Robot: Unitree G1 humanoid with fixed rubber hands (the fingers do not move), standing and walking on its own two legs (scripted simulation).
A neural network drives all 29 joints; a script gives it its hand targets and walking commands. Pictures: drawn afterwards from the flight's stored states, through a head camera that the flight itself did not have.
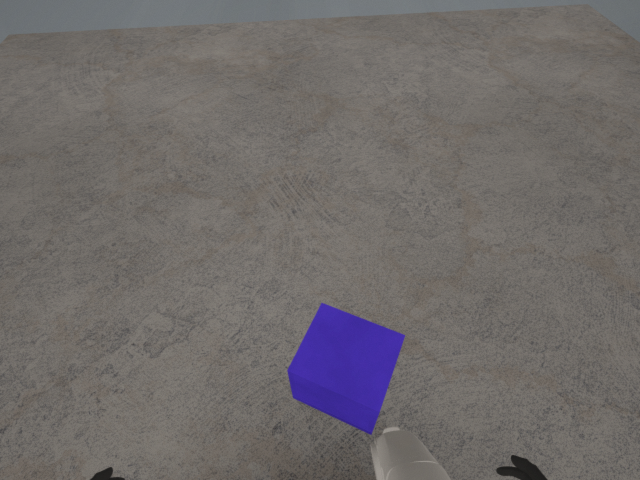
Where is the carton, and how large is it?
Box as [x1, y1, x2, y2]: [287, 303, 404, 434]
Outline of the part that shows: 321,303 287,370 293,397 371,434 404,335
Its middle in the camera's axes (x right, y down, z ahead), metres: +0.08 +0.38 +1.13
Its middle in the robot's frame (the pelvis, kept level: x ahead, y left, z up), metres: +0.49 -0.05 -0.65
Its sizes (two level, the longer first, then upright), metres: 0.253 0.220 0.229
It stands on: the floor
